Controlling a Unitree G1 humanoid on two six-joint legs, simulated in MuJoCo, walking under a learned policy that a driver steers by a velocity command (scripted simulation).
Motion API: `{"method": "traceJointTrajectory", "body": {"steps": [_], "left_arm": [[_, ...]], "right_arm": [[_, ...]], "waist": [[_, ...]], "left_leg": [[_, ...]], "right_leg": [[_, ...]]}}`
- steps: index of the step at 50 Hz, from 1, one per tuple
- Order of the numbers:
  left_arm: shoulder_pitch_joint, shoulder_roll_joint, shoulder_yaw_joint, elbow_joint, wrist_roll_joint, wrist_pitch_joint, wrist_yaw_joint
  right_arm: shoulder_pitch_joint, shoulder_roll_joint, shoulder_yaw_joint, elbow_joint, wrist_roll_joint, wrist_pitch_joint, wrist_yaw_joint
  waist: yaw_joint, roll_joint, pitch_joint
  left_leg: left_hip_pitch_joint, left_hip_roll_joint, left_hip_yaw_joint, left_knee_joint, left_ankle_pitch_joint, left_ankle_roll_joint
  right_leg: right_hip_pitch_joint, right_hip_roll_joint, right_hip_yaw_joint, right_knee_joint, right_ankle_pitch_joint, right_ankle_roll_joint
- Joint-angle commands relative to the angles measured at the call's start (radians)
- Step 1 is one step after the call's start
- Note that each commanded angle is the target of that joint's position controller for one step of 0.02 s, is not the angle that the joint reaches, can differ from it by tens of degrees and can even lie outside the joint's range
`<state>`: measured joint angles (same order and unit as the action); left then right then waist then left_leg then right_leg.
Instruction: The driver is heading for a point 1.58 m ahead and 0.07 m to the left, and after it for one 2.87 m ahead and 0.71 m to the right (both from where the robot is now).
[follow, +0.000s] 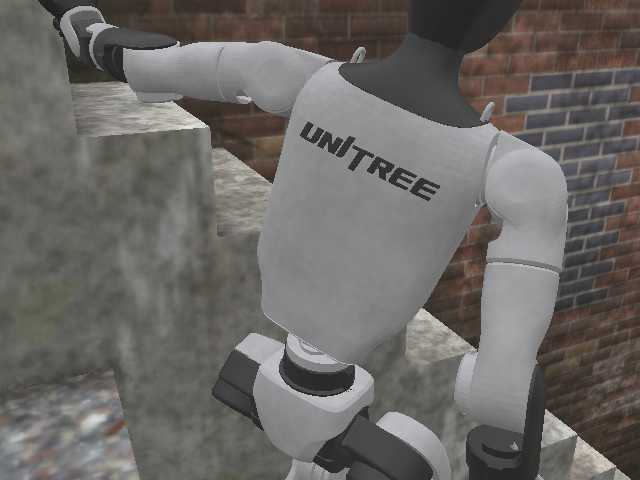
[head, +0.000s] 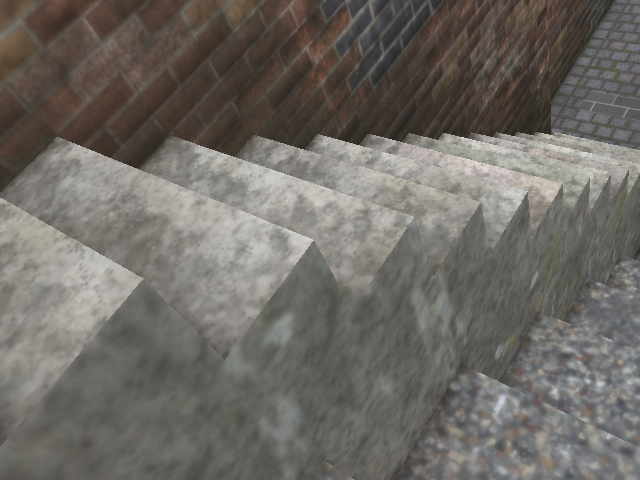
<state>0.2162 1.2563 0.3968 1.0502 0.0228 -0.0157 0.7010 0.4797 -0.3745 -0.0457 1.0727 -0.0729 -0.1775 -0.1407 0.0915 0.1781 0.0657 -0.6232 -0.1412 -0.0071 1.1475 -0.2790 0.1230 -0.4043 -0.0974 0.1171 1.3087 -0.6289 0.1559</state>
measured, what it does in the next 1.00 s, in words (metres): goes down, turning left: left foot, then right foot 0.86 m lower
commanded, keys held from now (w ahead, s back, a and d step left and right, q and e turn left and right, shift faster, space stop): w+q+shift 0.28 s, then w+shift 0.48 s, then shift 0.14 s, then q+shift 0.10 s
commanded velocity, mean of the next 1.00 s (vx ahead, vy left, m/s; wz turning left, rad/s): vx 0.91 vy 0.00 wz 0.53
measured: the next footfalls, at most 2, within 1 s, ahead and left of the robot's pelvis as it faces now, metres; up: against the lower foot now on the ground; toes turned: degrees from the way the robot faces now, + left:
left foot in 0.18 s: +0.20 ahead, -0.03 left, +0.00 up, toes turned +17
right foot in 0.62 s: +0.94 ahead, -0.46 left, -0.86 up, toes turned +54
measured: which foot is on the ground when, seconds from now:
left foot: down 0.00-0.02, up 0.04-0.16, down 0.18-0.34, up 0.36-0.72, down 0.74-0.86, up 0.88-1.00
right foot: down 0.00-0.14, up 0.16-0.60, down 0.62-0.72, up 0.74-1.00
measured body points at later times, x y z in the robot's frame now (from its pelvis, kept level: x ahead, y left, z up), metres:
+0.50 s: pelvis +0.61 -0.46 -0.38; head +0.62 -0.54 +0.07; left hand +0.26 -0.58 -0.44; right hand +1.03 -0.31 -0.28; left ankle +0.48 -0.34 -0.89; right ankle +0.80 -0.47 -1.14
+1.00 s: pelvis +1.18 -1.03 -1.06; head +1.30 -1.08 -0.63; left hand +1.22 -0.64 -1.10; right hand +1.23 -1.38 -1.22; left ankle +0.89 -0.91 -1.39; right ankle +1.34 -1.17 -1.83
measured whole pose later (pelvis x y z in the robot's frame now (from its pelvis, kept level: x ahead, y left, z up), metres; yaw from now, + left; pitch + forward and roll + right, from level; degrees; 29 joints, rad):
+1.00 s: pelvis +1.18 -1.03 -1.06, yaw +39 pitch +5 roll +18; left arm -0.09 0.48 0.02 0.98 0.04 -0.08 -0.06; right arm 0.48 -0.39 -0.13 1.09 -0.07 -0.03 -0.25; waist -0.23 -0.10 0.03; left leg -0.59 0.16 -0.08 2.11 -1.00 -0.13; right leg -0.17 -0.43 0.58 -0.07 0.76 0.20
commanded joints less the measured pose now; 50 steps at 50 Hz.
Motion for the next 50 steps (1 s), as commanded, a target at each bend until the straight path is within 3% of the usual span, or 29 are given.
{"method": "traceJointTrajectory", "body": {"steps": [1, 2, 3, 4, 7, 8, 9, 10, 11, 13, 15, 18, 21, 24, 29, 31, 32, 33, 34, 36, 37, 38, 39, 40, 41, 42, 44, 47, 50], "left_arm": [[0.367, -1.096, -0.498, -0.021, -0.007, -0.067, -0.634], [0.775, -0.941, -0.497, 0.018, 0.027, -0.043, -0.610], [1.132, -0.923, -0.469, 0.089, -0.059, -0.051, -0.624], [1.069, -0.872, -0.483, 0.071, -0.069, -0.070, -0.649], [0.531, -0.733, -0.439, -0.077, -0.104, -0.143, -0.641], [0.365, -0.688, -0.423, -0.031, -0.266, -0.084, -0.569], [0.053, -0.315, -0.360, -0.210, -0.072, -0.077, -0.490], [-0.447, -0.158, -0.287, -0.378, 0.022, -0.071, -0.495], [-0.555, -0.220, -0.273, -0.440, -0.021, -0.081, -0.523], [0.067, -0.693, -0.392, -0.307, -0.057, -0.061, -0.656], [0.467, -1.070, -0.482, -0.202, -0.168, -0.050, -0.682], [1.154, -1.157, -0.500, 0.168, -0.082, -0.113, -0.726], [0.912, -0.932, -0.408, 0.184, 0.098, -0.131, -0.724], [1.005, -1.075, -0.430, 0.258, 0.005, -0.097, -0.712], [0.979, -1.162, -0.496, 0.357, -0.002, -0.072, -0.719], [0.905, -1.099, -0.501, 0.395, -0.048, -0.062, -0.744], [0.567, -1.002, -0.486, 0.285, -0.064, -0.072, -0.725], [0.171, -0.560, -0.321, 0.113, -0.069, -0.066, -0.624], [0.149, -0.641, -0.260, 0.199, -0.039, -0.018, -0.522], [0.045, -0.896, -0.242, -0.068, -0.111, 0.088, -0.474], [-0.096, -0.878, -0.097, -0.072, -0.258, 0.127, -0.471], [0.401, -0.970, -0.123, -0.152, -0.267, 0.111, -0.449], [0.914, -1.149, -0.257, 0.053, -0.237, 0.096, -0.398], [0.582, -1.017, -0.280, -0.039, -0.045, 0.058, -0.463], [-0.028, -0.734, -0.228, -0.183, 0.096, -0.011, -0.556], [-0.254, -0.692, -0.216, -0.239, -0.013, -0.057, -0.583], [-0.214, -0.916, -0.277, -0.131, -0.244, -0.062, -0.710], [0.022, -1.107, -0.419, 0.027, -0.033, -0.098, -0.801], [0.087, -0.932, -0.494, 0.095, 0.145, 0.016, -0.783]], "right_arm": [[-0.506, 0.448, 0.141, -0.230, -0.010, 0.072, -0.001], [-0.327, 0.576, 0.163, -0.326, -0.103, -0.037, 0.030], [-0.446, 0.438, 0.145, -0.342, -0.098, -0.064, 0.081], [-0.663, 0.260, 0.133, -0.370, -0.139, -0.058, 0.117], [0.140, -0.084, 0.044, -0.107, -0.236, -0.067, 0.124], [0.092, -0.090, -0.013, -0.095, -0.071, -0.067, 0.140], [-0.065, 0.088, -0.036, -0.134, 0.214, 0.055, 0.077], [0.117, 0.065, -0.053, -0.150, 0.181, 0.158, 0.013], [0.025, 0.014, -0.020, -0.086, 0.087, 0.194, 0.018], [-0.702, 0.038, 0.006, -0.230, -0.051, 0.139, -0.006], [-1.014, 0.009, -0.030, -0.355, 0.050, 0.041, -0.002], [-1.182, 0.041, -0.058, -0.360, 0.088, -0.004, 0.129], [-1.048, 0.148, -0.049, -0.290, 0.068, 0.055, 0.151], [-1.038, 0.241, -0.011, -0.291, 0.033, 0.131, 0.120], [-1.105, 0.268, 0.019, -0.203, 0.090, 0.145, 0.111], [-1.067, 0.274, 0.016, -0.221, 0.073, 0.186, 0.157], [-0.645, 0.226, -0.004, -0.141, 0.085, 0.229, 0.142], [-0.524, 0.120, -0.038, -0.225, 0.133, 0.253, 0.102], [-0.602, 0.024, -0.042, -0.159, 0.157, 0.243, 0.056], [0.289, -0.044, -0.081, 0.042, 0.046, 0.077, 0.095], [-0.123, -0.182, -0.218, 0.033, 0.094, -0.104, 0.215], [-1.461, 0.261, -0.066, -0.275, 0.068, -0.156, 0.312], [-2.173, 0.373, 0.009, -0.519, 0.036, -0.183, 0.271], [-1.328, 0.198, -0.014, -0.289, 0.073, -0.089, 0.146], [-0.564, -0.014, -0.051, -0.051, 0.024, -0.009, -0.003], [-0.485, -0.181, -0.089, -0.044, -0.057, 0.010, -0.028], [-0.032, -0.089, -0.086, 0.093, 0.049, -0.009, -0.020], [-0.246, 0.083, -0.055, -0.024, 0.027, 0.112, -0.094], [-0.019, 0.075, -0.095, -0.018, -0.017, 0.240, -0.159]], "waist": [[0.084, -0.857, 0.131], [0.189, -1.766, -0.081], [0.347, -1.717, -0.333], [0.359, -1.439, -0.087], [-0.222, -1.119, 0.361], [-0.455, 0.149, 0.111], [-0.645, 1.054, -0.485], [-0.797, 0.538, -0.411], [-0.623, 0.230, -0.047], [0.084, -0.144, 0.224], [0.447, -0.190, 0.039], [0.606, -0.178, -0.181], [0.341, 0.079, 0.165], [0.325, -0.309, 0.233], [0.273, -0.069, 0.282], [0.256, -0.323, 0.323], [-0.040, -0.829, 0.370], [-0.328, -1.681, -0.023], [-0.166, -1.532, -0.286], [-0.269, -1.702, -0.269], [-0.486, -0.238, -0.302], [0.091, 1.029, -0.641], [0.580, 0.452, -0.494], [0.390, -0.409, -0.578], [-0.037, -0.830, -0.554], [-0.138, -1.085, -0.491], [-0.197, -1.060, -0.754], [-0.141, -0.382, -0.095], [-0.318, -0.065, 0.369]], "left_leg": [[-0.926, 0.037, -0.244, 0.585, -0.404, 0.172], [-1.331, -0.097, -0.179, 1.272, -0.979, 0.138], [-1.369, -0.154, -0.044, 1.279, -0.911, 0.211], [-1.266, -0.222, 0.104, 1.044, -0.729, 0.197], [0.440, -0.386, 0.893, 0.057, -0.799, 0.016], [1.622, 0.315, 0.218, -0.200, -0.208, 0.192], [1.447, 0.601, -0.549, -0.061, 0.600, 0.259], [1.043, 0.480, -0.799, 0.114, 0.364, 0.209], [0.551, 0.344, -0.680, 0.013, 0.330, 0.099], [-0.598, 0.188, -0.119, 0.141, -0.168, -0.045], [-0.694, 0.128, 0.272, 0.141, -0.447, -0.128], [-0.059, -0.046, 0.439, 0.479, -0.589, -0.175], [0.052, -0.048, 0.317, 0.472, -0.332, -0.369], [0.157, -0.046, 0.346, 0.422, -0.227, -0.381], [0.153, 0.108, 0.314, 0.221, -0.210, -0.404], [0.226, 0.088, 0.296, 0.187, -0.149, -0.399], [0.294, -0.075, 0.455, 0.343, -0.283, -0.367], [0.058, 0.174, -0.064, 0.231, 0.089, -0.145], [-0.116, 0.331, -0.212, 0.204, 0.237, -0.058], [0.425, 0.008, 0.505, -0.543, -0.449, 0.064], [-0.106, 0.859, -0.198, -0.755, -0.586, 0.490], [-0.245, 1.246, -0.633, -0.211, 0.483, 0.335], [0.147, 1.576, -0.829, -0.253, 0.508, 0.120], [0.891, 0.992, -0.640, -0.437, 0.601, -0.089], [1.034, 0.594, -0.396, -0.316, 0.367, -0.210], [0.300, 0.487, -0.064, -0.244, 0.390, -0.265], [-0.125, 0.498, 0.050, -0.001, -0.190, -0.256], [-0.017, 0.168, 0.287, 0.859, -0.967, -0.251], [-0.450, -0.118, 0.323, 1.559, -1.417, -0.296]], "right_leg": [[0.590, -0.088, 0.042, -0.438, 0.751, -0.020], [0.693, -0.231, 0.217, 0.126, 3.011, 0.500], [1.029, -0.074, 0.312, -0.294, 2.911, 0.610], [0.796, 0.098, 0.265, -0.425, 2.416, 0.579], [-0.909, 0.742, -0.145, -0.303, 3.525, 1.369], [-1.990, 0.670, 0.114, 1.250, 0.944, 1.354], [-1.355, 0.032, 0.474, 1.787, -1.313, 0.693], [-1.212, -0.076, 0.717, 1.290, -1.107, 0.470], [-1.078, 0.009, 0.586, 0.741, -0.707, 0.320], [-0.249, 0.012, 0.392, -0.063, -0.369, 0.138], [0.320, 0.036, -0.077, -0.608, 1.185, 0.146], [0.598, -0.075, -0.070, -1.195, 1.938, 0.120], [0.329, -0.183, 0.250, -1.193, 1.224, 0.077], [0.267, -0.190, 0.274, -1.319, 1.243, 0.140], [0.238, -0.230, 0.393, -1.215, 0.915, 0.261], [0.050, -0.152, 0.378, -1.130, 0.944, 0.391], [-0.150, -0.047, 0.435, -1.305, 1.308, 0.673], [0.231, -0.235, 0.859, -1.046, 0.931, 0.107], [0.547, -0.306, 0.831, -0.923, 0.334, 0.050], [0.435, 0.574, -0.490, -0.737, 1.124, 1.499], [-0.217, 0.632, -0.579, 2.050, 0.039, 1.842], [-1.030, -0.066, 0.446, 3.090, -1.947, 0.979], [-1.748, -0.351, 1.032, 2.648, -1.874, 0.399], [-1.386, -0.176, 0.857, 1.643, -1.120, 0.100], [-1.056, -0.099, 0.629, 0.617, -0.529, 0.035], [-0.279, -0.057, 0.434, 0.000, -0.355, 0.084], [0.706, -0.077, 0.177, -0.101, 0.714, 0.051], [0.467, -0.108, 0.068, -1.415, 1.875, 0.032], [0.687, -0.210, 0.237, -1.802, 2.400, 0.067]]}}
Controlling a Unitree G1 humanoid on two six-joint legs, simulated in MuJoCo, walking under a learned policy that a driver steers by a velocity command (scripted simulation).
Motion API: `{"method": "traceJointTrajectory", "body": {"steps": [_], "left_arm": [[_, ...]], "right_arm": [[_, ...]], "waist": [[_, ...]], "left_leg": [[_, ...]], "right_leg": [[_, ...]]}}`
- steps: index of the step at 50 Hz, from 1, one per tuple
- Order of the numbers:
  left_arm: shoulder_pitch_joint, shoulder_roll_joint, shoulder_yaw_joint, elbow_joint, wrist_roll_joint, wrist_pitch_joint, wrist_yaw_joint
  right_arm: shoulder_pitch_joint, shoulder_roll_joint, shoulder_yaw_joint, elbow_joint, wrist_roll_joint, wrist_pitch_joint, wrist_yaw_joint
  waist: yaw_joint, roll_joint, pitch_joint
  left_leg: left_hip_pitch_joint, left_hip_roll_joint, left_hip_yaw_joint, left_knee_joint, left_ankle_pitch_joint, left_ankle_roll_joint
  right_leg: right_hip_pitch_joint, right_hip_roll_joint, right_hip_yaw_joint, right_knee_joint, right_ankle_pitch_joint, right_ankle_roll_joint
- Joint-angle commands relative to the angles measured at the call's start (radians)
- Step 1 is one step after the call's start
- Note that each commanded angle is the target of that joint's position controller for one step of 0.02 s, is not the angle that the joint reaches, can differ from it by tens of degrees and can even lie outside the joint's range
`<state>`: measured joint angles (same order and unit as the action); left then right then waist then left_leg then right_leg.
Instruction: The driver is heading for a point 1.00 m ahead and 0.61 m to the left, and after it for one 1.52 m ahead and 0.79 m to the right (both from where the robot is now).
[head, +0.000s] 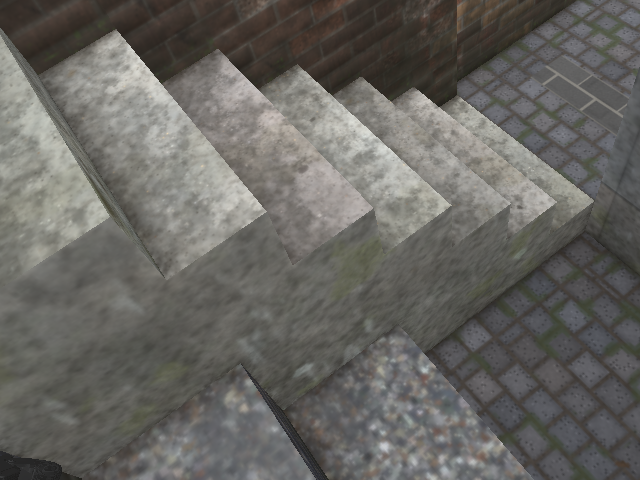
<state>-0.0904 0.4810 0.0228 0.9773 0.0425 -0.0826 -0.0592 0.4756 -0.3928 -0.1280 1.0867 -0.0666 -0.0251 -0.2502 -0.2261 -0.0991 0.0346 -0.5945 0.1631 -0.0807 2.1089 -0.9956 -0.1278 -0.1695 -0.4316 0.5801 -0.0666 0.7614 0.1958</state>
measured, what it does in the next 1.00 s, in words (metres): goes down, turning left: right foot 1.20 m lower, then left foot 0.06 m lower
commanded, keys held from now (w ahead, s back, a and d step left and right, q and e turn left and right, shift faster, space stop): q+shift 0.64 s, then w+q+shift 0.24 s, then q+shift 0.12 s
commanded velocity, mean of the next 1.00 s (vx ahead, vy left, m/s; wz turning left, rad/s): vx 0.24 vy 0.00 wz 0.86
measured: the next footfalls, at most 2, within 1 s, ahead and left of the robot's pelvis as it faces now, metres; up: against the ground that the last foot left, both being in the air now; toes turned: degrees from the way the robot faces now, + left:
right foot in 0.40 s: +0.14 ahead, -0.80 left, -1.20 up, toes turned +10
left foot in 0.42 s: +0.79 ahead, -0.74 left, -1.26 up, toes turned +27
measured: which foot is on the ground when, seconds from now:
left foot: up 0.00-0.40, down 0.42-0.46, up 0.48-0.62, down 0.64-0.68, up 0.70-0.90, down 0.92-1.00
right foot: up 0.00-0.38, down 0.40-0.58, up 0.60-0.84, down 0.86-0.90, up 0.92-1.00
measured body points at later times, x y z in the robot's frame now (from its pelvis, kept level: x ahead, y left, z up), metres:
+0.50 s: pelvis +0.22 -0.82 -1.41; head +0.13 -0.60 -1.03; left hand +0.58 -0.69 -1.39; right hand +0.25 -1.05 -1.46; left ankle +0.60 -0.79 -1.68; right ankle +0.14 -0.82 -1.64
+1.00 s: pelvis +0.09 -0.94 -1.29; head +0.08 -0.77 -0.88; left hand +0.11 -0.54 -1.50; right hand +0.49 -1.09 -1.25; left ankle +0.05 -0.87 -1.72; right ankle +0.17 -0.98 -1.54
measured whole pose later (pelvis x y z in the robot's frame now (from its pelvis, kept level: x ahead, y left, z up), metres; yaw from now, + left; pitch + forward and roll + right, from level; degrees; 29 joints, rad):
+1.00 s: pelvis +0.09 -0.94 -1.29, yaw +42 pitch +26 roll +2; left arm -0.38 0.59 0.20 1.47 -0.07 -0.09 0.12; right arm -0.48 -0.40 -0.23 1.31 0.21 0.10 0.08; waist -0.37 -0.29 -0.34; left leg -1.49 0.32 0.30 2.05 -1.00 0.12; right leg -1.97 -0.59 -0.22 2.66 -0.90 0.12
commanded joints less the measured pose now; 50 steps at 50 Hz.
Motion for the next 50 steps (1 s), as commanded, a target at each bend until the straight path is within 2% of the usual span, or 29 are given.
{"method": "traceJointTrajectory", "body": {"steps": [1, 6, 8, 9, 11, 13, 14, 15, 16, 17, 19, 21, 23, 24, 25, 26, 29, 31, 33, 34, 37, 38, 39, 40, 41, 43, 44, 46, 50], "left_arm": [[0.542, -0.091, -0.111, 0.193, 0.055, 0.089, -0.040], [0.085, 0.204, -0.073, -0.155, -0.013, 0.144, 0.007], [-0.822, 0.339, 0.036, -0.496, -0.213, 0.134, 0.066], [-0.635, 0.016, 0.042, -0.418, -0.436, 0.030, 0.125], [-1.186, -0.159, -0.094, -0.912, -0.244, 0.020, 0.219], [-1.452, -0.002, -0.019, -1.069, -0.132, 0.082, -0.052], [0.145, -0.182, -0.002, -0.545, -0.134, 0.129, -0.155], [0.580, -0.097, -0.034, -0.362, -0.011, 0.175, -0.184], [0.965, -0.069, -0.073, -0.320, 0.016, 0.251, -0.139], [0.834, 0.232, -0.006, -0.125, -0.004, 0.183, -0.094], [0.481, 0.192, 0.112, -0.119, -0.121, 0.121, -0.038], [-0.294, 0.139, 0.044, -0.305, -0.251, 0.171, -0.047], [0.296, 0.163, 0.087, -0.171, -0.326, 0.234, 0.040], [0.195, 0.377, 0.248, -0.022, -0.453, 0.141, 0.163], [-0.309, 0.474, 0.298, -0.175, -0.520, 0.026, 0.150], [-0.490, 0.138, 0.162, -0.233, -0.373, 0.020, 0.127], [-0.503, 0.188, 0.257, 0.167, -0.473, 0.072, 0.105], [-0.111, 0.161, 0.219, 0.110, -0.263, 0.132, 0.079], [-0.001, 0.113, 0.209, 0.252, -0.018, 0.156, -0.016], [-0.071, 0.251, 0.319, 0.385, -0.147, 0.110, 0.041], [1.729, 0.237, 0.275, 0.735, -0.090, 0.049, 0.073], [2.061, 0.317, 0.375, 0.852, -0.165, -0.192, 0.057], [1.146, 0.366, 0.419, 0.651, -0.450, -0.496, 0.086], [-0.130, -0.227, 0.117, 0.321, -0.590, -0.600, 0.305], [-1.919, -0.171, -0.027, -0.180, -0.402, -0.437, 0.258], [-1.064, 0.413, 0.263, 0.243, -0.174, -0.084, 0.306], [-0.104, -0.165, 0.140, 0.491, -0.199, -0.165, 0.453], [-0.630, 0.365, 0.174, 0.363, -0.092, 0.018, 0.216], [-0.267, -0.031, 0.117, 0.450, -0.004, 0.026, 0.104]], "right_arm": [[-0.131, 0.050, -0.006, -0.107, -0.095, 0.086, -0.026], [0.509, -0.098, 0.001, -0.209, 0.075, 0.038, 0.050], [1.278, -0.305, -0.134, -0.070, 0.263, -0.232, -0.021], [1.033, 0.014, -0.031, 0.066, 0.262, -0.231, 0.074], [0.912, -0.020, -0.102, -0.168, 0.152, -0.298, 0.015], [1.101, 0.023, -0.028, -0.246, 0.208, -0.270, -0.224], [-0.180, -0.034, 0.091, -0.781, 0.159, -0.168, -0.209], [-0.504, -0.107, 0.114, -1.038, 0.225, -0.085, -0.185], [-0.801, -0.424, 0.062, -1.119, 0.083, -0.049, -0.133], [-0.168, -0.140, 0.165, -1.013, -0.071, -0.051, 0.052], [0.527, -0.096, 0.112, -0.624, 0.130, 0.031, 0.099], [0.280, 0.268, 0.142, -0.671, 0.098, 0.184, 0.189], [-0.650, -0.038, -0.008, -0.748, 0.072, 0.260, 0.299], [-0.757, -0.110, -0.172, -0.604, 0.370, 0.324, 0.324], [-0.697, -0.141, -0.165, -0.521, 0.258, 0.391, 0.262], [-0.534, -0.051, -0.036, -0.455, -0.048, 0.334, 0.174], [-0.361, -0.405, -0.226, -0.058, 0.135, 0.183, 0.362], [-0.361, -0.077, -0.174, 0.032, 0.295, 0.180, 0.338], [-0.643, 0.216, 0.086, -0.042, 0.315, 0.223, 0.328], [-0.817, -0.041, 0.028, -0.093, 0.347, 0.251, 0.290], [-2.036, -0.254, -0.041, -0.404, 0.413, 0.224, 0.317], [-2.599, -0.180, -0.188, -0.413, 0.566, 0.244, 0.364], [-2.912, -0.255, -0.421, -0.434, 0.779, 0.208, 0.422], [-3.988, -0.400, -0.415, -0.924, 0.667, 0.190, 0.543], [-0.693, 0.221, -0.095, -0.313, 0.515, 0.266, 0.404], [0.540, -0.664, -0.277, 0.346, 0.409, 0.144, 0.393], [-0.493, -0.556, -0.282, 0.326, 0.404, 0.153, 0.596], [-0.557, -0.326, -0.149, 0.342, 0.341, 0.198, 0.429], [-0.704, -0.604, -0.204, 0.463, 0.181, 0.095, 0.178]], "waist": [[0.103, 0.347, 0.479], [-0.139, 0.029, 0.219], [-1.100, 1.428, -0.283], [-0.639, 0.408, -0.393], [-0.670, 1.532, -0.308], [-0.614, 0.610, -0.461], [0.471, -0.198, -0.717], [0.628, -0.194, -0.783], [0.881, 0.860, -0.878], [0.368, 0.681, -0.870], [-0.016, 0.450, -0.972], [-0.287, 0.669, 0.405], [0.287, 0.626, 0.566], [0.019, -0.037, 0.289], [-0.001, 0.004, 0.669], [-0.063, 0.974, 0.979], [-0.159, 0.859, 0.496], [-0.027, 2.053, -0.354], [0.081, 0.409, -0.517], [-0.104, 0.069, -0.524], [0.852, 1.087, -0.613], [1.333, 0.397, -0.926], [1.803, -2.234, -0.811], [1.445, -2.749, 0.872], [-0.618, -1.463, -0.415], [-0.827, 1.030, -0.572], [-0.195, 2.224, -0.401], [-0.196, 1.526, -0.363], [0.030, 0.813, -0.715]], "left_leg": [[-0.702, -0.391, 0.421, 0.536, -0.568, -0.074], [-0.619, -0.592, 1.012, -0.359, -0.400, -0.136], [0.229, -0.089, 0.659, -1.904, 0.869, 0.257], [-0.153, -0.488, 1.311, -1.691, 1.815, 0.075], [0.628, 0.145, 0.025, -1.487, 2.370, 0.410], [1.111, -0.101, 0.104, -1.501, 2.044, -0.047], [1.573, 0.207, -0.299, -1.484, 1.468, 0.048], [0.818, 0.254, -0.414, -1.639, 0.920, 0.001], [-0.185, 0.202, -0.263, -2.167, 0.268, -0.128], [-0.355, -0.217, 0.501, -2.214, 0.309, -0.243], [1.019, -0.207, 0.533, -0.741, 0.896, -0.233], [0.271, 0.223, -0.075, -0.906, 1.045, 0.075], [-0.142, 0.105, 0.008, -0.485, 0.373, -0.101], [-0.475, 0.152, -0.121, 0.989, 0.452, -0.474], [-1.015, 0.301, -0.303, 1.698, 0.629, -0.325], [-1.012, 0.301, -0.470, 0.975, 0.761, -0.083], [1.336, 0.364, 0.134, 0.043, -0.098, 0.367], [1.137, 0.244, 0.124, -0.724, 0.628, 0.394], [0.914, 0.232, 0.216, -1.254, -0.014, 0.026], [0.664, 0.472, -0.021, -1.574, -0.273, -0.413], [-0.135, -0.264, 1.393, -1.827, 0.735, -2.012], [-0.808, -0.328, 1.582, 0.193, 0.670, -2.858], [-2.111, 0.093, 0.568, 3.790, -2.914, -2.276], [-3.887, 0.582, -1.237, 4.155, -4.407, -0.921], [-3.194, 0.733, -0.944, 1.881, -2.311, 0.001], [0.442, 0.046, 0.359, -0.321, -0.842, 0.163], [0.995, 0.006, 0.502, -0.236, -0.433, 0.128], [-0.134, -0.043, 0.593, -0.505, -0.850, 0.087], [0.565, 0.681, -0.896, -1.395, -0.488, 0.148]], "right_leg": [[0.509, 0.136, -0.117, -0.233, 0.689, 0.095], [0.482, 0.455, -0.627, 0.181, 0.930, 0.758], [-0.504, 0.620, -0.621, 2.941, -0.679, 0.981], [0.067, 0.090, -1.109, 1.982, 0.727, 0.744], [-0.912, 0.533, 0.307, 3.815, -3.525, 0.431], [-1.089, 0.407, 0.190, 2.742, -3.272, 0.027], [-1.368, 0.486, 0.004, 2.395, -2.245, -0.267], [-0.632, 0.480, -0.505, 2.076, -1.641, -0.188], [0.259, 0.595, -0.674, 1.897, -1.256, -0.156], [0.800, 0.825, -1.277, 1.575, -1.377, -0.075], [-0.467, 0.693, -1.051, 1.798, -1.627, -0.119], [-1.329, -0.149, 0.072, 0.570, -2.354, -0.431], [-1.516, -0.102, 0.257, 0.559, -2.816, -0.455], [-1.783, -0.929, 0.623, 0.367, -3.122, -0.811], [-2.144, -1.599, 1.185, -0.645, -3.318, -0.957], [-1.552, -0.937, 0.868, -0.545, -2.750, -0.444], [-2.901, 0.011, -0.594, 0.522, -2.267, 0.695], [-1.711, 0.304, -0.567, 2.937, -2.736, 0.064], [-1.405, 0.472, -0.967, 3.258, -1.467, -0.051], [-1.383, 0.542, -0.827, 3.170, -1.395, -0.024], [-0.147, 0.833, -2.009, 2.126, -3.022, 0.093], [-0.317, -0.011, -1.705, 1.440, -3.955, -0.154], [-1.302, -1.155, -0.674, 0.881, -2.937, -0.586], [-1.754, -1.482, 0.221, 0.991, -1.858, -0.494], [-0.073, -1.272, 0.178, 0.918, -1.613, -0.408], [-1.685, -0.221, -1.469, 1.449, -2.153, -0.049], [-2.937, -0.190, -1.235, 2.135, -3.048, -0.066], [-1.890, -0.108, -1.134, 2.524, -2.730, -0.064], [-2.198, -0.217, -0.390, 3.169, -1.675, -0.018]]}}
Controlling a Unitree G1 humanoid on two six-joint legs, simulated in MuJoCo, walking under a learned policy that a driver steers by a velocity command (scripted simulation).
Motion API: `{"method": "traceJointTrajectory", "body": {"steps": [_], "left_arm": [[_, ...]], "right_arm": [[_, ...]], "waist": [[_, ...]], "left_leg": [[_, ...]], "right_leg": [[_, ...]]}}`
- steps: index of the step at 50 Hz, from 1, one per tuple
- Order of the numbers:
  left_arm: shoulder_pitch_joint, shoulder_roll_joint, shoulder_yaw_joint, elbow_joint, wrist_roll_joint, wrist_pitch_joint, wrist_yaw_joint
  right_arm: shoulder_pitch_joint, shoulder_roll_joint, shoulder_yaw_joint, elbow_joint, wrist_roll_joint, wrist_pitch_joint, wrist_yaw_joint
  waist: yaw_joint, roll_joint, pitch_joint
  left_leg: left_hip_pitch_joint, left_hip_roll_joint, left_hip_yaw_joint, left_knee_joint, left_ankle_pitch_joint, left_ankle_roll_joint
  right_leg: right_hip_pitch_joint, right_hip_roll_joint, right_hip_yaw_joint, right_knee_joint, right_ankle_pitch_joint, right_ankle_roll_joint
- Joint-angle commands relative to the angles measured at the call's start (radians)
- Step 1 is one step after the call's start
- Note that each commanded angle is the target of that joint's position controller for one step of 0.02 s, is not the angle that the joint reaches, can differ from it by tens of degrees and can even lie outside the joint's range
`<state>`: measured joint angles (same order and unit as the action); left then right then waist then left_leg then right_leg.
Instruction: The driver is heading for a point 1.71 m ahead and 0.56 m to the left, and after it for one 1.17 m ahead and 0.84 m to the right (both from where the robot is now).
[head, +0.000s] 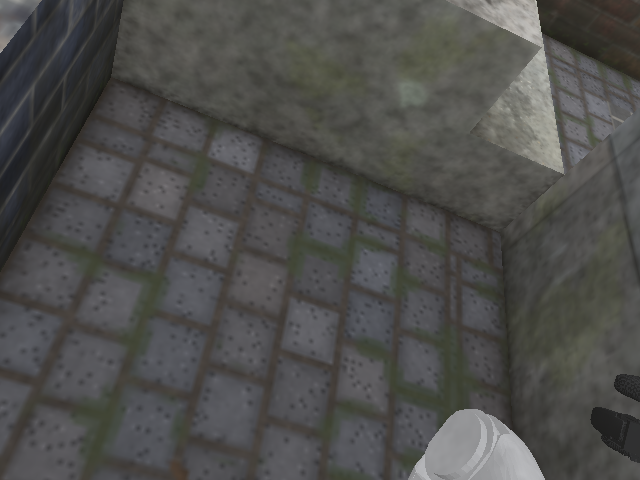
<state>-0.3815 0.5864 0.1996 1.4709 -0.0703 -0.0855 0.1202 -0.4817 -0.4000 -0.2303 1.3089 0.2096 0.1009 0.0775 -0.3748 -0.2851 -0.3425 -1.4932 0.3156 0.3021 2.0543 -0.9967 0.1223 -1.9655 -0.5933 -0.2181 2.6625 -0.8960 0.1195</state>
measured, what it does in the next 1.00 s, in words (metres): walks ahead, turning left: right foot, then left foot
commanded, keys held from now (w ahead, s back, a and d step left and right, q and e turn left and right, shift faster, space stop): q+shift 0.56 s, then shift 0.14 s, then w+shift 0.30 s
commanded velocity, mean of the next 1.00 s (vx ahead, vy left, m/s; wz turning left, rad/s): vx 0.22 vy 0.00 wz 0.76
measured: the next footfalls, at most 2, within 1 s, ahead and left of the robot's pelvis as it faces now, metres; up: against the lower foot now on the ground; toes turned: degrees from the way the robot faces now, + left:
right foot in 0.18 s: +0.03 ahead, -0.21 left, -0.02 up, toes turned -12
left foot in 0.44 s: +0.35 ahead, -0.04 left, +0.00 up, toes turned +16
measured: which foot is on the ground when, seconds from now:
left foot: down 0.00-0.18, up 0.20-0.42, down 0.44-0.66, up 0.68-1.00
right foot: up 0.00-0.16, down 0.18-0.40, up 0.42-0.64, down 0.66-1.00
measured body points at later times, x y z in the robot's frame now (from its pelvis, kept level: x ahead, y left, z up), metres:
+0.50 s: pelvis +0.30 -0.11 +0.28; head +0.30 -0.11 +0.73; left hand +0.55 +0.15 +0.24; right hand +0.33 -0.39 +0.14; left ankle +0.31 -0.05 -0.43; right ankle +0.13 -0.26 -0.30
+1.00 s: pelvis +0.53 -0.14 +0.32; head +0.59 -0.13 +0.77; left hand +0.30 +0.03 +0.21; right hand +0.84 -0.15 +0.19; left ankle +0.47 -0.02 -0.40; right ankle +0.44 -0.24 -0.41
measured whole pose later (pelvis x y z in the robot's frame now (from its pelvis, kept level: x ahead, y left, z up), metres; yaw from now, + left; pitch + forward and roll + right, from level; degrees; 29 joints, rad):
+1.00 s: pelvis +0.53 -0.14 +0.32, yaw +43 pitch +3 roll +2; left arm 0.35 0.22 0.05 1.02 0.00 -0.03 0.05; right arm -0.04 -0.31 0.02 0.87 -0.04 -0.01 0.01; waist 0.13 0.07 0.06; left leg -0.43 -0.07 -0.05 0.67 -0.25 0.05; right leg 0.00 0.07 -0.16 0.32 -0.25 0.01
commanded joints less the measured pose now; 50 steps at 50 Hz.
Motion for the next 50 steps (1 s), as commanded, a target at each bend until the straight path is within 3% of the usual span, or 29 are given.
{"method": "traceJointTrajectory", "body": {"steps": [1, 3, 4, 5, 6, 7, 8, 9, 10, 11, 12, 14, 16, 18, 19, 20, 21, 22, 24, 26, 28, 32, 33, 34, 36, 39, 44, 47, 50], "left_arm": [[-0.041, -0.082, -0.098, -0.104, 0.102, 0.068, -0.045], [-0.236, 0.047, -0.127, -0.196, 0.051, 0.099, -0.054], [-0.254, 0.066, -0.135, -0.198, -0.014, 0.101, -0.085], [-0.353, 0.040, -0.140, -0.161, -0.052, 0.107, -0.116], [-0.298, 0.031, -0.133, -0.132, -0.058, 0.114, -0.143], [-0.107, -0.025, -0.146, -0.098, -0.054, 0.120, -0.164], [0.051, -0.118, -0.175, -0.115, -0.031, 0.111, -0.179], [0.235, -0.106, -0.157, -0.120, 0.027, 0.111, -0.189], [0.122, -0.073, -0.157, -0.095, 0.073, 0.125, -0.203], [0.478, 0.059, -0.121, -0.103, 0.060, 0.167, -0.129], [0.450, 0.022, -0.131, -0.182, 0.101, 0.165, -0.110], [0.107, -0.119, -0.151, -0.329, 0.116, 0.186, -0.112], [-0.191, -0.130, -0.146, -0.490, 0.138, 0.199, -0.092], [-0.186, -0.085, -0.104, -0.558, 0.078, 0.148, -0.135], [-0.172, -0.148, -0.125, -0.571, 0.046, 0.145, -0.144], [-0.198, -0.197, -0.132, -0.591, 0.050, 0.139, -0.155], [-0.231, -0.214, -0.136, -0.593, 0.045, 0.143, -0.177], [-0.147, -0.277, -0.158, -0.602, 0.048, 0.169, -0.195], [0.152, -0.376, -0.205, -0.661, 0.076, 0.186, -0.201], [0.199, -0.346, -0.223, -0.682, 0.110, 0.144, -0.147], [0.144, -0.273, -0.199, -0.730, 0.115, 0.120, -0.105], [0.219, -0.323, -0.188, -0.729, 0.079, 0.130, -0.106], [0.284, -0.259, -0.165, -0.697, 0.120, 0.133, -0.113], [0.343, -0.200, -0.150, -0.716, 0.112, 0.138, -0.099], [0.336, -0.286, -0.156, -0.704, 0.098, 0.119, -0.085], [0.420, -0.324, -0.158, -0.674, 0.109, 0.088, -0.079], [0.609, -0.258, -0.131, -0.569, 0.102, 0.041, -0.077], [0.536, -0.244, -0.139, -0.570, 0.074, 0.036, -0.085], [0.622, -0.204, -0.134, -0.530, 0.049, 0.016, -0.057]], "right_arm": [[0.107, -0.469, -0.083, 0.215, -0.108, -0.012, -0.173], [-0.041, -0.287, -0.020, 0.247, -0.142, 0.007, -0.172], [0.073, -0.262, -0.003, 0.294, -0.154, 0.010, -0.142], [0.389, -0.241, 0.006, 0.417, -0.188, -0.015, -0.127], [0.605, -0.172, 0.034, 0.449, -0.215, -0.042, -0.127], [0.679, -0.161, 0.050, 0.404, -0.246, -0.045, -0.138], [0.647, -0.129, 0.089, 0.343, -0.284, -0.064, -0.137], [0.656, -0.083, 0.114, 0.311, -0.304, -0.077, -0.149], [0.483, 0.089, 0.132, 0.269, -0.318, -0.138, -0.160], [0.429, 0.066, 0.181, 0.043, -0.334, -0.179, -0.159], [0.389, 0.067, 0.197, -0.049, -0.355, -0.194, -0.151], [0.480, 0.112, 0.188, -0.121, -0.269, -0.194, -0.112], [0.820, 0.142, 0.185, -0.079, -0.223, -0.153, -0.113], [1.174, 0.170, 0.199, -0.085, -0.242, -0.136, -0.116], [1.219, 0.129, 0.181, -0.084, -0.247, -0.123, -0.114], [1.266, 0.097, 0.163, -0.093, -0.248, -0.110, -0.117], [1.231, 0.091, 0.147, -0.101, -0.246, -0.074, -0.107], [1.128, 0.074, 0.151, -0.146, -0.227, -0.067, -0.089], [0.886, 0.036, 0.166, -0.244, -0.202, -0.093, -0.076], [0.710, 0.012, 0.160, -0.352, -0.227, -0.118, -0.088], [0.693, -0.001, 0.141, -0.389, -0.251, -0.129, -0.107], [0.707, -0.025, 0.125, -0.460, -0.198, -0.089, -0.087], [0.703, 0.003, 0.127, -0.477, -0.198, -0.075, -0.087], [0.695, 0.027, 0.133, -0.514, -0.201, -0.068, -0.070], [0.676, -0.010, 0.133, -0.496, -0.273, -0.059, -0.044], [0.636, 0.043, 0.164, -0.500, -0.249, -0.065, -0.041], [0.557, 0.048, 0.205, -0.454, -0.222, -0.110, -0.068], [0.442, 0.066, 0.242, -0.492, -0.238, -0.130, -0.075], [0.496, 0.010, 0.250, -0.469, -0.254, -0.120, -0.081]], "waist": [[0.190, 0.836, -0.348], [0.214, 0.629, -0.256], [0.216, 0.441, -0.266], [0.115, 0.309, -0.229], [0.090, 0.248, -0.220], [0.142, 0.183, -0.192], [0.306, 0.176, -0.122], [0.511, 0.005, -0.147], [0.544, -0.265, 0.031], [0.621, -0.388, -0.202], [0.580, -0.265, -0.145], [0.317, -0.121, 0.175], [0.077, 0.055, 0.330], [-0.028, 0.095, 0.213], [-0.034, 0.113, 0.222], [-0.062, 0.259, 0.230], [-0.063, 0.393, 0.368], [0.055, 0.469, 0.448], [0.370, 0.506, 0.363], [0.419, 0.442, 0.309], [0.379, 0.465, 0.303], [0.395, 0.288, 0.176], [0.406, 0.081, 0.196], [0.420, -0.067, 0.123], [0.394, 0.114, 0.223], [0.395, 0.113, 0.324], [0.435, 0.147, 0.299], [0.414, 0.121, 0.303], [0.373, 0.127, 0.256]], "left_leg": [[1.511, 0.490, -1.118, -1.232, -0.167, -0.178], [1.067, 0.306, -0.588, -0.950, 0.196, -0.289], [0.784, 0.176, -0.267, -0.849, 0.227, -0.305], [0.572, 0.023, -0.073, -0.816, 0.196, -0.287], [0.530, -0.058, -0.073, -0.755, 0.213, -0.242], [0.625, -0.056, -0.116, -0.751, 0.386, -0.183], [0.771, -0.068, -0.133, -0.728, 0.834, -0.131], [0.790, -0.068, -0.140, -0.550, 1.032, -0.083], [0.138, -0.166, -0.046, -0.122, 0.342, -0.081], [-0.035, -0.223, -0.059, -0.099, 0.399, -0.112], [-0.035, -0.216, -0.127, -0.103, 0.459, -0.115], [0.114, -0.195, -0.148, -0.489, 0.423, -0.123], [0.661, -0.289, -0.096, -0.888, 0.502, -0.134], [0.936, -0.344, -0.010, -1.043, 0.698, -0.091], [1.085, -0.372, -0.045, -1.129, 0.818, -0.066], [1.305, -0.391, -0.092, -1.306, 1.023, -0.068], [1.324, -0.412, -0.186, -1.512, 1.096, -0.031], [1.272, -0.396, -0.313, -1.528, 1.252, 0.030], [1.250, -0.328, -0.666, -1.488, 1.550, 0.144], [1.253, -0.269, -0.751, -1.550, 1.411, 0.180], [1.215, -0.260, -0.814, -1.611, 1.286, 0.142], [1.052, -0.294, -0.693, -1.534, 1.031, 0.018], [0.843, -0.421, -0.565, -1.321, 0.698, -0.044], [0.704, -0.491, -0.425, -1.084, 0.432, -0.082], [0.714, -0.399, -0.424, -0.902, 0.470, -0.088], [0.706, -0.374, -0.443, -0.874, 0.654, -0.086], [0.761, -0.410, -0.427, -0.959, 0.769, -0.083], [1.118, -0.448, -0.260, -1.310, 0.766, -0.091], [1.333, -0.444, -0.240, -1.541, 0.774, -0.046]], "right_leg": [[-0.258, -0.011, 0.532, 0.383, -0.025, 0.072], [0.326, 0.021, 0.542, -0.143, 0.081, 0.043], [0.804, 0.082, 0.390, -0.596, 0.141, -0.003], [1.167, 0.204, 0.170, -0.827, -0.070, 0.005], [1.328, 0.286, 0.121, -0.926, -0.199, 0.005], [1.377, 0.361, 0.042, -1.076, -0.201, 0.012], [1.434, 0.404, 0.034, -1.414, 0.038, 0.000], [1.738, 0.407, 0.050, -1.818, 0.243, 0.012], [2.135, 0.292, 0.132, -1.630, 1.566, 0.044], [2.456, 0.059, 0.270, -1.721, 2.227, 0.008], [2.436, 0.011, 0.356, -1.792, 1.981, -0.067], [2.168, 0.082, 0.134, -1.932, 1.574, -0.123], [1.809, 0.233, -0.138, -2.063, 1.617, -0.077], [1.942, 0.213, -0.121, -1.902, 2.030, -0.059], [1.849, 0.264, -0.114, -1.818, 1.861, -0.063], [1.712, 0.354, -0.078, -1.667, 1.269, -0.070], [1.583, 0.472, -0.082, -1.452, 0.583, -0.062], [1.462, 0.610, -0.034, -1.215, 0.208, -0.077], [1.416, 0.660, 0.177, -1.266, 0.206, -0.083], [1.397, 0.611, 0.274, -1.514, 0.277, -0.079], [1.455, 0.608, 0.266, -1.718, 0.358, -0.054], [1.855, 0.580, 0.169, -2.108, 0.745, -0.054], [2.006, 0.433, 0.308, -2.221, 0.771, -0.096], [2.098, 0.241, 0.615, -2.272, 0.763, -0.178], [1.987, 0.268, 0.619, -2.273, 0.870, -0.222], [1.970, 0.381, 0.458, -2.381, 0.764, -0.101], [2.137, 0.416, 0.276, -2.343, 1.560, -0.010], [1.957, 0.517, 0.108, -2.366, 1.945, 0.106], [1.934, 0.465, 0.204, -2.163, 2.217, 0.020]]}}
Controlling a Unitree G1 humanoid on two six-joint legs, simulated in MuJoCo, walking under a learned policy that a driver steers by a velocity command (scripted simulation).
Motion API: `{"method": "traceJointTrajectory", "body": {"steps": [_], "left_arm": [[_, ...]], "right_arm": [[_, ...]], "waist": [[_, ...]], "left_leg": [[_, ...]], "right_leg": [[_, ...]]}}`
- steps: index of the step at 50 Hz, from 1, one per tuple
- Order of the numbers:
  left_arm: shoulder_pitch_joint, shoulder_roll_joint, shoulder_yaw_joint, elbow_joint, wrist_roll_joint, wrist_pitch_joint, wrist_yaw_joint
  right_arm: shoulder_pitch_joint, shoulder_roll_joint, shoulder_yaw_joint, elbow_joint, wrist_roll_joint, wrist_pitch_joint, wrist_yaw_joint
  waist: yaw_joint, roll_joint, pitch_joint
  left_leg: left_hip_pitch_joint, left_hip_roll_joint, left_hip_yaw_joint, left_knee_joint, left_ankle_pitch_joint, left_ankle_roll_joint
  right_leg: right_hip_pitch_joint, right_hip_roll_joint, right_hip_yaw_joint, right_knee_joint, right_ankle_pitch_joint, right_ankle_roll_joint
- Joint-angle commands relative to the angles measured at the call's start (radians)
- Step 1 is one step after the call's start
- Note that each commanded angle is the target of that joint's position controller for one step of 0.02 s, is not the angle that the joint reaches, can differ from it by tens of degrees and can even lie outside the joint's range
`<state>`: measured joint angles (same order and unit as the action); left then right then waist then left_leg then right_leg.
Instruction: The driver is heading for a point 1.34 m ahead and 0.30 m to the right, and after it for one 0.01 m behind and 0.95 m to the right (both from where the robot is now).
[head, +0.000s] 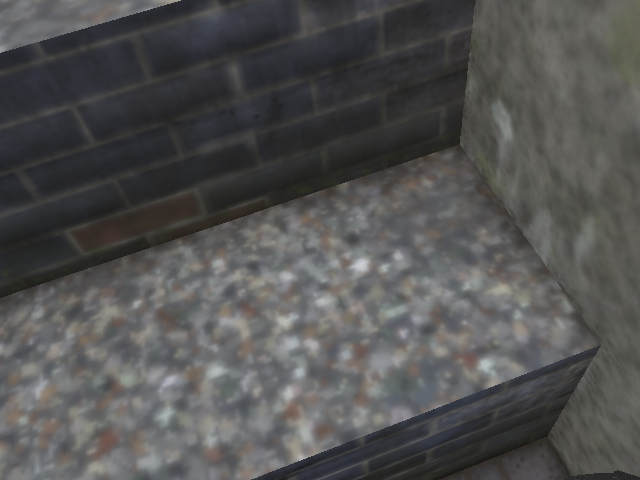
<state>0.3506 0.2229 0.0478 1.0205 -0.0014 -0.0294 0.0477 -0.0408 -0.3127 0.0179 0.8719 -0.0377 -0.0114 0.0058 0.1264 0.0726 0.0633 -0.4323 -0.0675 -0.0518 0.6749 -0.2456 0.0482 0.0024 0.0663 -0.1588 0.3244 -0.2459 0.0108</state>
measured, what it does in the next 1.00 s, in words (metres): walks ahead: left foot, then right foot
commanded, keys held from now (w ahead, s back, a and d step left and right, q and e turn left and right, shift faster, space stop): w+shift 1.00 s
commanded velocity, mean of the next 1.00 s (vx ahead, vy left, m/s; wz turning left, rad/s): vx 0.93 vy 0.00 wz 0.04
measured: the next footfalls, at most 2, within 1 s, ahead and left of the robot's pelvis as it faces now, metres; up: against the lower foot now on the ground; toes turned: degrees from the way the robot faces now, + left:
left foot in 0.06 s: +0.10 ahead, +0.07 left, +0.00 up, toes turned +5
right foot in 0.28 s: +0.22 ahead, -0.21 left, +0.00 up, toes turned +2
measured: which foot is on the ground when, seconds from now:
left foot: up 0.00-0.04, down 0.06-1.00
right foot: down 0.00-0.04, up 0.06-0.26, down 0.28-1.00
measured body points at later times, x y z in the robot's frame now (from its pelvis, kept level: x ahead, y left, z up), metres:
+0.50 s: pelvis +0.16 -0.10 +0.00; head +0.18 -0.13 +0.45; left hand +0.35 +0.09 -0.08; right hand +0.38 -0.30 -0.11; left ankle +0.07 +0.06 -0.74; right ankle +0.18 -0.20 -0.75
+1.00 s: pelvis +0.14 -0.07 +0.00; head +0.16 -0.07 +0.45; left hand +0.32 +0.15 -0.10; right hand +0.35 -0.26 -0.11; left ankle +0.06 +0.06 -0.75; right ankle +0.18 -0.20 -0.75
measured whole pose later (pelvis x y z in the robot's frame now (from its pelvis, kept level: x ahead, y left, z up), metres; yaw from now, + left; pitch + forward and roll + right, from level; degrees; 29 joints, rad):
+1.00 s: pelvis +0.14 -0.07 +0.00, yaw +3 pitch +2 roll +0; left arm 0.09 0.16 -0.06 0.73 -0.02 -0.10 0.02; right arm -0.01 -0.19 0.10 0.89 -0.02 -0.06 0.01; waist 0.03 0.01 0.00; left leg -0.05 0.03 0.00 0.27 -0.25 -0.03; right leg -0.22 -0.04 -0.04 0.30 -0.11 0.03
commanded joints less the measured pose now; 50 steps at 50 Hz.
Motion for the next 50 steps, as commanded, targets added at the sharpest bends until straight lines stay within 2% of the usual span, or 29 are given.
{"method": "traceJointTrajectory", "body": {"steps": [1, 2, 3, 4, 5, 7, 8, 9, 10, 11, 12, 13, 14, 15, 16, 17, 18, 21, 22, 24, 25, 27, 28, 32, 36, 41, 46, 49, 50], "left_arm": [[-0.138, 0.172, 0.018, -0.092, -0.018, -0.057, 0.008], [-0.293, 0.178, 0.016, -0.167, -0.029, -0.077, -0.002], [-0.326, 0.088, -0.006, -0.215, -0.012, -0.089, -0.014], [-0.140, 0.003, -0.035, -0.238, -0.008, -0.092, -0.002], [-0.033, 0.051, -0.034, -0.221, 0.002, -0.083, -0.004], [-0.002, 0.066, -0.037, -0.215, 0.033, -0.079, -0.028], [-0.055, 0.064, -0.036, -0.220, 0.038, -0.085, -0.037], [-0.157, 0.083, -0.031, -0.254, 0.043, -0.086, -0.045], [-0.188, 0.070, -0.029, -0.260, 0.042, -0.082, -0.046], [-0.168, 0.037, -0.041, -0.239, 0.037, -0.086, -0.047], [-0.140, 0.006, -0.056, -0.215, 0.026, -0.085, -0.054], [-0.132, 0.015, -0.054, -0.212, 0.032, -0.089, -0.050], [-0.087, 0.027, -0.056, -0.212, 0.046, -0.091, -0.042], [-0.158, 0.133, -0.035, -0.251, 0.049, -0.090, -0.032], [-0.182, 0.095, -0.044, -0.267, 0.028, -0.089, -0.027], [-0.253, 0.044, -0.064, -0.293, 0.020, -0.091, -0.027], [-0.269, 0.029, -0.072, -0.319, -0.002, -0.087, -0.016], [-0.256, 0.039, -0.082, -0.322, 0.007, -0.075, -0.006], [-0.234, 0.039, -0.081, -0.308, 0.000, -0.075, -0.009], [-0.244, 0.039, -0.082, -0.318, -0.020, -0.072, -0.009], [-0.260, 0.032, -0.087, -0.331, -0.019, -0.070, -0.016], [-0.273, 0.031, -0.083, -0.344, -0.020, -0.075, -0.028], [-0.265, 0.037, -0.080, -0.341, -0.021, -0.076, -0.029], [-0.290, 0.023, -0.081, -0.350, -0.023, -0.079, -0.029], [-0.314, 0.009, -0.085, -0.358, -0.030, -0.080, -0.026], [-0.311, 0.009, -0.086, -0.362, -0.035, -0.083, -0.025], [-0.347, 0.003, -0.094, -0.384, -0.018, -0.084, -0.026], [-0.346, 0.003, -0.098, -0.384, -0.018, -0.086, -0.031], [-0.344, 0.003, -0.097, -0.376, -0.022, -0.089, -0.027]], "right_arm": [[0.171, -0.097, -0.002, 0.008, 0.001, -0.014, -0.019], [0.321, -0.083, -0.001, 0.068, -0.008, -0.034, -0.020], [0.277, -0.085, 0.003, 0.085, -0.005, -0.056, -0.030], [0.263, -0.137, -0.018, 0.068, -0.019, -0.084, -0.031], [0.226, -0.132, -0.031, 0.069, -0.007, -0.081, -0.038], [0.008, -0.062, -0.004, -0.021, 0.004, -0.078, -0.026], [-0.088, -0.058, 0.008, -0.062, 0.000, -0.082, -0.019], [-0.068, -0.082, 0.005, -0.060, 0.013, -0.096, -0.015], [-0.018, -0.098, -0.003, -0.044, 0.007, -0.100, -0.008], [0.036, -0.090, -0.008, -0.037, 0.030, -0.097, 0.000], [0.045, -0.080, -0.008, -0.038, 0.056, -0.095, 0.012], [0.031, -0.058, -0.003, -0.053, 0.063, -0.098, 0.013], [-0.021, -0.037, 0.005, -0.075, 0.050, -0.097, 0.013], [0.032, 0.027, 0.027, -0.100, 0.057, -0.092, 0.014], [0.071, 0.049, 0.041, -0.085, 0.050, -0.076, 0.009], [0.072, 0.042, 0.047, -0.075, 0.041, -0.066, 0.007], [0.060, 0.031, 0.048, -0.064, 0.045, -0.061, -0.006], [-0.009, 0.070, 0.070, -0.080, 0.050, -0.062, -0.006], [-0.041, 0.078, 0.070, -0.089, 0.048, -0.061, -0.011], [-0.037, 0.074, 0.072, -0.077, 0.041, -0.060, -0.014], [-0.028, 0.083, 0.078, -0.076, 0.031, -0.063, -0.006], [-0.026, 0.061, 0.068, -0.067, 0.026, -0.062, -0.003], [-0.026, 0.064, 0.067, -0.068, 0.028, -0.060, -0.002], [-0.029, 0.058, 0.058, -0.064, 0.035, -0.057, -0.002], [-0.048, 0.052, 0.053, -0.063, 0.024, -0.055, -0.004], [-0.041, 0.044, 0.049, -0.059, 0.019, -0.049, -0.006], [-0.054, 0.045, 0.057, -0.055, 0.018, -0.058, 0.003], [-0.064, 0.035, 0.061, -0.053, 0.015, -0.068, 0.009], [-0.063, 0.021, 0.055, -0.051, 0.023, -0.072, 0.002]], "waist": [[-0.192, -0.171, -0.189], [-0.308, -0.023, -0.203], [-0.239, 0.087, -0.205], [-0.121, 0.045, -0.326], [-0.089, -0.031, -0.323], [0.015, -0.043, -0.149], [0.026, 0.017, -0.099], [-0.001, 0.085, -0.071], [-0.010, 0.118, -0.112], [-0.032, 0.102, -0.165], [-0.034, 0.061, -0.207], [-0.040, 0.019, -0.210], [-0.006, 0.013, -0.208], [-0.066, -0.202, -0.180], [-0.085, -0.292, -0.221], [-0.113, -0.280, -0.215], [-0.100, -0.210, -0.197], [-0.098, -0.213, -0.224], [-0.091, -0.219, -0.245], [-0.094, -0.228, -0.249], [-0.107, -0.244, -0.227], [-0.109, -0.136, -0.234], [-0.105, -0.125, -0.264], [-0.114, -0.119, -0.297], [-0.111, -0.145, -0.271], [-0.109, -0.092, -0.260], [-0.110, -0.059, -0.220], [-0.104, -0.046, -0.178], [-0.106, -0.030, -0.192]], "left_leg": [[0.343, -0.028, 0.072, -0.289, 0.133, 0.082], [0.529, 0.076, 0.021, -0.440, 0.479, 0.165], [0.709, 0.247, -0.108, -0.334, 0.784, 0.217], [0.784, 0.422, -0.229, -0.154, 1.052, 0.288], [0.689, 0.480, -0.250, -0.224, 0.824, 0.301], [0.318, 0.340, -0.139, -0.348, 0.466, 0.158], [0.143, 0.261, -0.065, -0.383, 0.492, 0.117], [0.112, 0.226, -0.062, -0.426, 0.535, 0.112], [0.209, 0.202, -0.059, -0.384, 0.693, 0.118], [0.292, 0.173, -0.031, -0.327, 0.652, 0.101], [0.305, 0.148, -0.011, -0.263, 0.573, 0.064], [0.260, 0.133, -0.031, -0.228, 0.533, 0.037], [0.215, 0.124, -0.040, -0.161, 0.507, 0.025], [0.212, 0.066, 0.023, -0.091, 0.412, -0.014], [0.251, 0.076, 0.019, -0.061, 0.243, -0.028], [0.243, 0.084, 0.013, -0.091, 0.134, -0.023], [0.237, 0.085, -0.004, -0.131, 0.133, -0.023], [0.174, 0.089, 0.019, -0.246, 0.050, -0.027], [0.174, 0.083, 0.024, -0.285, 0.006, -0.024], [0.217, 0.108, 0.019, -0.363, 0.068, -0.039], [0.247, 0.134, -0.003, -0.411, 0.142, -0.044], [0.269, 0.142, 0.013, -0.367, 0.265, -0.057], [0.295, 0.146, 0.017, -0.341, 0.311, -0.060], [0.355, 0.170, 0.011, -0.301, 0.433, -0.063], [0.389, 0.185, 0.004, -0.335, 0.449, -0.063], [0.444, 0.204, 0.011, -0.347, 0.540, -0.065], [0.412, 0.211, 0.000, -0.396, 0.427, -0.060], [0.385, 0.213, -0.013, -0.431, 0.377, -0.050], [0.380, 0.209, -0.011, -0.430, 0.328, -0.048]], "right_leg": [[-0.051, -0.206, 0.169, 0.309, 1.425, 0.085], [-0.264, -0.114, 0.141, 0.697, 0.878, 0.076], [-0.624, -0.016, 0.142, 0.956, -0.189, 0.034], [-0.710, -0.062, 0.302, 1.103, -0.322, -0.010], [-0.713, -0.090, 0.370, 1.081, -0.265, -0.033], [-0.577, -0.153, 0.303, 0.708, -0.162, -0.047], [-0.410, -0.138, 0.216, 0.473, -0.111, -0.027], [-0.331, -0.096, 0.149, 0.317, -0.079, 0.005], [-0.298, -0.059, 0.065, 0.243, -0.045, 0.025], [-0.269, -0.037, 0.024, 0.133, 0.071, 0.040], [-0.196, -0.051, 0.016, 0.081, 0.208, 0.048], [-0.136, -0.080, 0.035, 0.084, 0.251, 0.053], [-0.099, -0.128, 0.068, 0.090, 0.288, 0.051], [-0.162, -0.230, 0.224, 0.030, 0.381, 0.038], [-0.162, -0.290, 0.310, -0.020, 0.424, 0.016], [-0.152, -0.299, 0.327, -0.035, 0.437, 0.007], [-0.129, -0.285, 0.321, -0.058, 0.435, 0.016], [0.077, -0.277, 0.259, 0.026, 0.844, 0.013], [0.117, -0.275, 0.261, 0.040, 0.894, 0.011], [0.103, -0.268, 0.258, 0.034, 0.824, 0.013], [0.062, -0.260, 0.250, 0.024, 0.797, 0.018], [0.051, -0.252, 0.255, 0.037, 0.831, 0.024], [0.053, -0.245, 0.250, 0.046, 0.843, 0.024], [-0.001, -0.225, 0.211, 0.043, 0.770, 0.031], [-0.053, -0.211, 0.200, 0.028, 0.670, 0.033], [-0.107, -0.201, 0.202, 0.017, 0.566, 0.038], [-0.136, -0.192, 0.191, -0.024, 0.365, 0.056], [-0.153, -0.193, 0.189, -0.046, 0.279, 0.064], [-0.141, -0.189, 0.193, -0.047, 0.256, 0.061]]}}
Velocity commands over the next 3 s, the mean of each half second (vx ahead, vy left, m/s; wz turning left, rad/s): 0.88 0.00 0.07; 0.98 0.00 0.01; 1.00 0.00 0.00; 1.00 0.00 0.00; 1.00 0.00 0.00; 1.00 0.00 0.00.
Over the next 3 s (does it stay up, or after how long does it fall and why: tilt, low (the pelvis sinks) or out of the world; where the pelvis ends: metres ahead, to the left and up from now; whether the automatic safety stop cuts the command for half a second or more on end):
stays up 0.12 -0.06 0.00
